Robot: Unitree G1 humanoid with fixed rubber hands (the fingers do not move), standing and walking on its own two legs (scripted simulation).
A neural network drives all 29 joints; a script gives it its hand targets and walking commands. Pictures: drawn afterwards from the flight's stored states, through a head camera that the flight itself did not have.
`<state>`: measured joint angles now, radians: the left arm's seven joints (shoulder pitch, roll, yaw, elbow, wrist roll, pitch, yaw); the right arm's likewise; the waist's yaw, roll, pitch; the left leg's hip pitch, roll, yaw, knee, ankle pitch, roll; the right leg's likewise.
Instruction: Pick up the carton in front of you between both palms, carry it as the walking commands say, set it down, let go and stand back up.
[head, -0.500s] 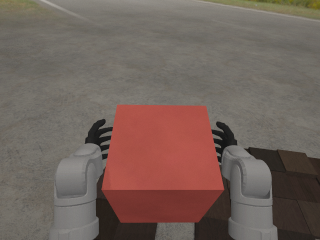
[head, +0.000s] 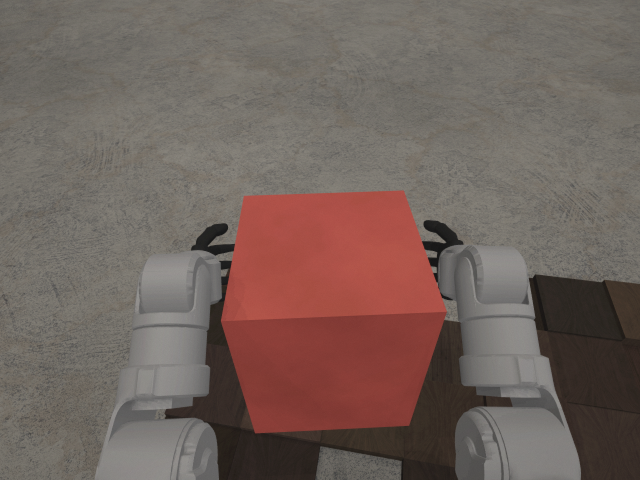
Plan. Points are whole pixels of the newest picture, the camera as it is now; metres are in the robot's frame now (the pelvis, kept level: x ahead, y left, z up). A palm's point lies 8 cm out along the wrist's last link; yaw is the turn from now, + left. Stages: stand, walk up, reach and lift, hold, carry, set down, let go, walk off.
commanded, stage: carry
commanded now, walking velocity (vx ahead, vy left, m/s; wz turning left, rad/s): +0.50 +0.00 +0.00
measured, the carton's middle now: (328, 313) +0.35 +0.00 +0.02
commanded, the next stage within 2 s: none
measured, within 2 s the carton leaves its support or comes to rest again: neither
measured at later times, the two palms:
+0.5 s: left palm (251, 125) +0.65 +0.13 +0.11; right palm (434, 134) +0.62 -0.17 +0.11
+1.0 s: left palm (274, 18) +0.97 +0.11 +0.16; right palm (416, 19) +0.98 -0.19 +0.15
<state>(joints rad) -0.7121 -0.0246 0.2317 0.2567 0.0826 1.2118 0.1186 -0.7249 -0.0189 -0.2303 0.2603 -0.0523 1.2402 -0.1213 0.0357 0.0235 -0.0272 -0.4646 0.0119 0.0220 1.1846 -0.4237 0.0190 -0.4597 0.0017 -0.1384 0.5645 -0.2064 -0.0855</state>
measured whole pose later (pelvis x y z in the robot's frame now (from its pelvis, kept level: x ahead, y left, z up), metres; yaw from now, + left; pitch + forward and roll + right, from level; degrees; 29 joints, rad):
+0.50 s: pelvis +0.35 +0.01 +0.02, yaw -1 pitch +6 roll +0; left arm -0.25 -0.15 0.15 -0.30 0.11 1.16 0.08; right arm -0.23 0.14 -0.15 -0.32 -0.09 1.17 -0.11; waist -0.05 0.00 -0.08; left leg -0.19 -0.01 0.10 0.33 -0.42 0.02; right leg -0.64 -0.06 -0.04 0.83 -0.33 0.02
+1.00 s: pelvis +0.69 -0.05 +0.02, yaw -1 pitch +4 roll +0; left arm -0.34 -0.09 0.14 -0.28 0.06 1.24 0.10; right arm -0.31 0.11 -0.14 -0.35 -0.12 1.27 -0.11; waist 0.08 0.02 -0.13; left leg -0.63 0.05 0.09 0.60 0.02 0.02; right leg -0.05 0.03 -0.13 0.30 -0.20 -0.07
